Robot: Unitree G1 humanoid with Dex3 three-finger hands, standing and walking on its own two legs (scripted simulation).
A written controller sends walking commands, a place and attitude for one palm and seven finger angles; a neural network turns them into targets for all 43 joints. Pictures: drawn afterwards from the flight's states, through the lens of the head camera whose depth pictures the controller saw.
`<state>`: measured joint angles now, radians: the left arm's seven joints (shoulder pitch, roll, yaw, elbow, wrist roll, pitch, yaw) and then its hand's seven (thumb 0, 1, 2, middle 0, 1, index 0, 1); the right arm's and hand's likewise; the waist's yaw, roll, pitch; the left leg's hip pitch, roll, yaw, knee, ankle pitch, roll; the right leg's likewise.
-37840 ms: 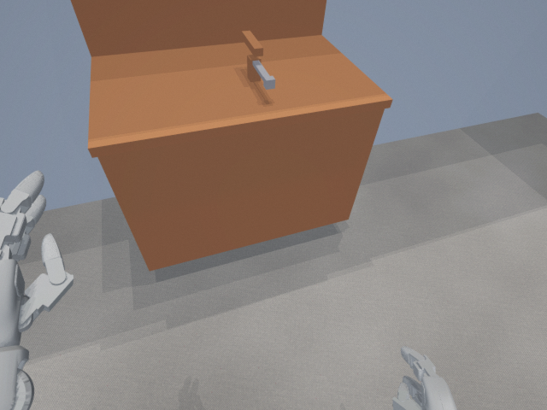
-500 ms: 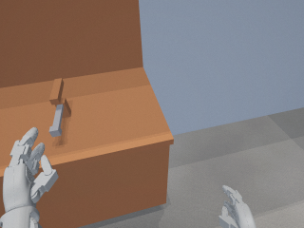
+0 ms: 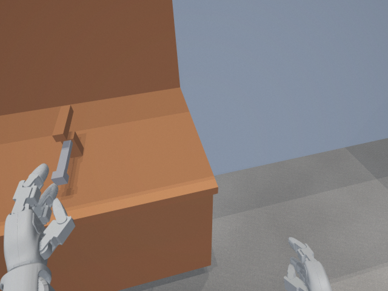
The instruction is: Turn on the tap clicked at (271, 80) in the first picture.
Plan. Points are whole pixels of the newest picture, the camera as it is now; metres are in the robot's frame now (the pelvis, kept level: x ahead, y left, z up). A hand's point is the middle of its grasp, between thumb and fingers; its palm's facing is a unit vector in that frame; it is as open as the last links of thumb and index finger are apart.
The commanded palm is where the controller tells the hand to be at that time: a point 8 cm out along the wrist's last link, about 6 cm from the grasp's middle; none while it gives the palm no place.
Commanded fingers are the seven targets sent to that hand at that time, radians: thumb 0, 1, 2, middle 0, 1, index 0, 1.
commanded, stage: turn the palm inward beside the body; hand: left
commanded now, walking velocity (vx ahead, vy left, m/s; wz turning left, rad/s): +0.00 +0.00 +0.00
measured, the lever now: (60, 177) +0.35 +0.39 +0.02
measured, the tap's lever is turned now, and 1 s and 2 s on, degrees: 0 0 0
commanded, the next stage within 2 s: reach beside the lever's end, fingers flat in 0.06 s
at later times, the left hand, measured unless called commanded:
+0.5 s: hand (58, 222) +0.19 +0.26 +0.12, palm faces +0.55 -0.82 -0.12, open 7.4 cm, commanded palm +0.15 +0.30 +0.12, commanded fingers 0.00 0.90 0.90 -0.20 -0.30 -0.20 -0.30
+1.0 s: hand (51, 207) +0.23 +0.32 +0.08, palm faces +0.57 -0.81 -0.12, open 7.5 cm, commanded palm +0.19 +0.35 +0.09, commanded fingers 0.00 0.90 0.90 -0.18 -0.24 -0.18 -0.24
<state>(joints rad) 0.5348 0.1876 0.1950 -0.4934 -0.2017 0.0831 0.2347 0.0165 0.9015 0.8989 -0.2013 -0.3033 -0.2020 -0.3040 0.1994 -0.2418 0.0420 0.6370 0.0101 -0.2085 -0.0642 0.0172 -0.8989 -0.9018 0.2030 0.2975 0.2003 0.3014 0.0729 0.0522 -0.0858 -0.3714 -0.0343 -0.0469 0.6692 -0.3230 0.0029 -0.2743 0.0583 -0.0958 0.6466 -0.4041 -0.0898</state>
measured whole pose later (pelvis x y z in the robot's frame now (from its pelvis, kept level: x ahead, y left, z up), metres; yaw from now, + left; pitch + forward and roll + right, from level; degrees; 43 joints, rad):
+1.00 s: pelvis -0.02 +0.02 +0.00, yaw -1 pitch +5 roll -1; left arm 0.19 0.26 0.39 0.07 -0.23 -0.14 0.15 0.02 0.90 0.90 -0.19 -0.27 -0.19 -0.27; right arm 0.19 -0.26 0.01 0.72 0.01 -0.21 -0.08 0.02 -0.90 -0.90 0.20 0.30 0.20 0.30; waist 0.04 0.04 -0.06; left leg -0.49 -0.03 -0.04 0.72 -0.31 0.02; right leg -0.39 0.06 -0.09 0.68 -0.38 -0.07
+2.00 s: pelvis -0.03 +0.04 -0.04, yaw -2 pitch +15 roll -4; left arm -0.25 0.49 0.64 0.72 -0.18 -0.35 -0.02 0.02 0.90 0.90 -0.15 -0.16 -0.15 -0.16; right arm 0.26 -0.28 0.02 0.71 -0.01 -0.09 -0.06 0.01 -0.90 -0.90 0.20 0.30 0.20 0.30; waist -0.02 0.02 -0.10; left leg -0.84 -0.02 -0.04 0.98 -0.39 0.04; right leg -0.72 0.07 -0.11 0.91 -0.45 -0.06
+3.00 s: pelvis -0.03 +0.03 -0.04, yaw -2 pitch +14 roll -4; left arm -0.17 0.41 0.61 0.60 -0.20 -0.37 0.01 0.02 0.90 0.90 -0.15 -0.15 -0.15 -0.15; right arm 0.25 -0.26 0.01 0.70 0.00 -0.06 -0.06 0.01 -0.90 -0.90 0.20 0.30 0.20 0.30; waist -0.01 0.02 -0.11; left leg -0.83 -0.01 -0.05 0.99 -0.41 0.04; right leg -0.70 0.08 -0.11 0.91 -0.46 -0.06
